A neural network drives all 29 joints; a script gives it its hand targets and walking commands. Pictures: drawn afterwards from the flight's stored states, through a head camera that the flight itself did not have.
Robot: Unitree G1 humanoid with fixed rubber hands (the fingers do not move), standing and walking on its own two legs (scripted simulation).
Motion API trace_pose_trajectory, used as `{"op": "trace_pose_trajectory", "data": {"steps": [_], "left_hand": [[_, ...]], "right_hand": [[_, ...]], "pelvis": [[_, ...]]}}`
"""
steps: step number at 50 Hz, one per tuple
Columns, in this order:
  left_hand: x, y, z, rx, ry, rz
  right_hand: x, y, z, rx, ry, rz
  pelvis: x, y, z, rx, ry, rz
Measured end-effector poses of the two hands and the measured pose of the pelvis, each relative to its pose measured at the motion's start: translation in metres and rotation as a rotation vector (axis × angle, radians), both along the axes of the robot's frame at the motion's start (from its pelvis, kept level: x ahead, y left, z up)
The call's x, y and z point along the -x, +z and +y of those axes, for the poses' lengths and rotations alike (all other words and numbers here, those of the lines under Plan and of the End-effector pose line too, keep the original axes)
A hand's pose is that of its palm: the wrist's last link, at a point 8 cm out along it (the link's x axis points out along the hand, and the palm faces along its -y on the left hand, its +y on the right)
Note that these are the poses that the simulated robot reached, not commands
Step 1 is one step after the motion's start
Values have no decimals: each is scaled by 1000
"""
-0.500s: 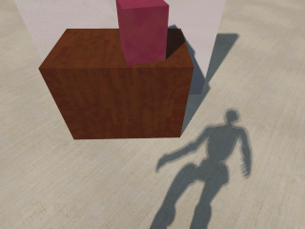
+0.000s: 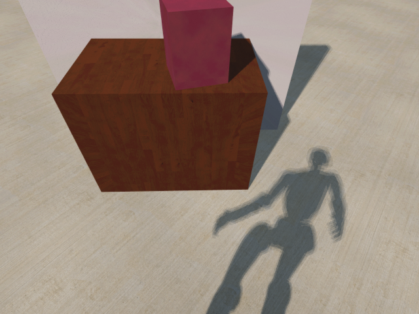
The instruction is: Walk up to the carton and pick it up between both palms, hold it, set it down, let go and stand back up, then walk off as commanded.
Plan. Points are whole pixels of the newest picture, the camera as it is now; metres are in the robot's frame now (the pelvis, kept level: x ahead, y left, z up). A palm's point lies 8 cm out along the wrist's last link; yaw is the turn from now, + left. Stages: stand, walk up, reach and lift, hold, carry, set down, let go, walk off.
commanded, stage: stand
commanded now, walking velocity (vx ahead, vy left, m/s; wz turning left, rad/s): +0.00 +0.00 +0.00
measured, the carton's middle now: (195, 40) +1.13 +0.09 +0.04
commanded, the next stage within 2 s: none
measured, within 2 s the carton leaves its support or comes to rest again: neither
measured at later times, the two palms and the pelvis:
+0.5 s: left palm out of the picture +0.11 +0.31 -0.10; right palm out of the picture +0.08 -0.31 -0.11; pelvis +0.00 +0.00 +0.00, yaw -1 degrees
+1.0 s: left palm out of the picture +0.10 +0.31 -0.10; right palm out of the picture +0.09 -0.31 -0.11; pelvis +0.00 +0.00 +0.00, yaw -1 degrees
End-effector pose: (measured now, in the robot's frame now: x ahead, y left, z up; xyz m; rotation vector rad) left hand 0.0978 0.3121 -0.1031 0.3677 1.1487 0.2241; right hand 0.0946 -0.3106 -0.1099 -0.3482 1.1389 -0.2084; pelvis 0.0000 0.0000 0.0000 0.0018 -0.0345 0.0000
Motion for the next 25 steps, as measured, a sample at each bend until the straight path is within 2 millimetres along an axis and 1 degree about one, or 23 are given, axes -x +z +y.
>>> {"op": "trace_pose_trajectory", "data": {"steps": [4, 12, 17, 25], "left_hand": [[-3, 0, -1, 5, 0, -11], [-7, -2, -7, 20, -26, -15], [-7, -3, -10, 19, -26, -5], [-10, 2, -4, 4, -21, -23]], "right_hand": [[2, 0, -2, 6, -4, 12], [11, 4, -15, 39, -19, 21], [17, 1, -10, 18, -22, 31], [15, -4, -1, -8, -9, 35]], "pelvis": [[-1, 0, 0, -1, -3, 0], [-1, -1, 0, -3, -11, -2], [-1, 0, -1, -4, -16, 1], [1, 0, -2, -1, -12, 5]]}}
